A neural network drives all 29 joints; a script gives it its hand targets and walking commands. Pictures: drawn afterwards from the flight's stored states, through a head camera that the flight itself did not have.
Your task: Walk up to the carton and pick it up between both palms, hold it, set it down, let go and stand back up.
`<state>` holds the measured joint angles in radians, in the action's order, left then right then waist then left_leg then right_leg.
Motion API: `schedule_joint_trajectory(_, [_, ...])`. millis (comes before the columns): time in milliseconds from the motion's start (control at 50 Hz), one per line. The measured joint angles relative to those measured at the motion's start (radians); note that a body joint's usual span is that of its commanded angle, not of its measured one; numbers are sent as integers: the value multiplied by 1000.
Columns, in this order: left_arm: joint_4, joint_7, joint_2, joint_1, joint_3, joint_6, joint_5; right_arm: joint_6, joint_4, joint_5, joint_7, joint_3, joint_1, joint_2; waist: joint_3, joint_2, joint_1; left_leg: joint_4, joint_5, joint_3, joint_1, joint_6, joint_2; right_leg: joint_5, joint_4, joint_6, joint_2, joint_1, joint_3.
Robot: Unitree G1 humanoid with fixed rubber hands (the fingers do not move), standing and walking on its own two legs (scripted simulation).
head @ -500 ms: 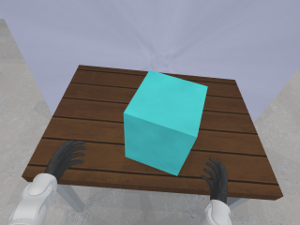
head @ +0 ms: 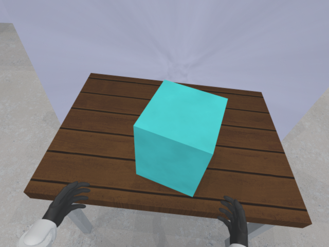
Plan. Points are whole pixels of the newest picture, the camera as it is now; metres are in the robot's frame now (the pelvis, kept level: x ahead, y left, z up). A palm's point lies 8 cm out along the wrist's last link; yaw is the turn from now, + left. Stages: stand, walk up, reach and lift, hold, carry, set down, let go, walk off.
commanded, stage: set down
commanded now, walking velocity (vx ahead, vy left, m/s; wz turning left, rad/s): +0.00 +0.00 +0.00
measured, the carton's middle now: (178, 139) +0.45 -0.02 -0.03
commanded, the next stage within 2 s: let go in 1.04 s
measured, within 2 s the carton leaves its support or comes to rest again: neither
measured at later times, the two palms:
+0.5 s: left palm (71, 228) +0.18 +0.23 -0.06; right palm (254, 244) +0.18 -0.21 -0.06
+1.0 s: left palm (81, 234) +0.17 +0.21 -0.07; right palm out of the picture +0.17 -0.25 -0.07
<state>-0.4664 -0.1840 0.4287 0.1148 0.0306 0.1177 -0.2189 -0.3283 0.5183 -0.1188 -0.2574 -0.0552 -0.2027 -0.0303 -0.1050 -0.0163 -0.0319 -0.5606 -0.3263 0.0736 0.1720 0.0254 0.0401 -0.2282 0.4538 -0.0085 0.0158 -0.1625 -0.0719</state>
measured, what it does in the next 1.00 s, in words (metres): stands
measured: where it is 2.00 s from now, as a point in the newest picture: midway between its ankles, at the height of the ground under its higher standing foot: outside the picture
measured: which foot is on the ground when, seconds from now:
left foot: down 0.00-1.00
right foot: down 0.00-1.00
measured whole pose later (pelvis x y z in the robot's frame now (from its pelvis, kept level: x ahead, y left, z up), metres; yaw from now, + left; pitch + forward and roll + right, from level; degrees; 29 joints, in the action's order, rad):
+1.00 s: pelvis +0.02 -0.03 +0.01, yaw -1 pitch -4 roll +0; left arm -0.56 -0.03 0.25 0.19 0.01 -0.07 -0.03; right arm -0.21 0.73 -0.02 -0.03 0.02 -0.17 0.15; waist -0.06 -0.01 -0.01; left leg -0.40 -0.27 0.08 0.07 -0.01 0.04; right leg -0.22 0.39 -0.04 0.03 -0.11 -0.06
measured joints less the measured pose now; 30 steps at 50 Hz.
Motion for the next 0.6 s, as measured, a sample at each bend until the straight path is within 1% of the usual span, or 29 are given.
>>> schedule_joint_trajectory(220, [-2, 47, -47, 24, 11, -46, 55, 24, 55, 15, 70, 23, 15, 45, -4, -4, -3, 30, 12, 7, -48, -6, -2, 0, -5, -6, 0, 35, 7])
schedule_joint_trajectory(420, [-38, 91, -94, 23, 8, -87, 107, 74, 104, 51, 123, 51, 39, 85, -7, -9, 4, 59, 25, 3, -73, -14, -5, -4, -7, -13, -2, 48, 3])
schedule_joint_trajectory(600, [-55, 118, -141, 55, -15, -121, 150, 79, 148, 75, 162, 62, 24, 118, -1, 4, 17, 91, 38, -1, -78, -25, -2, 0, -29, -22, 3, 49, 0])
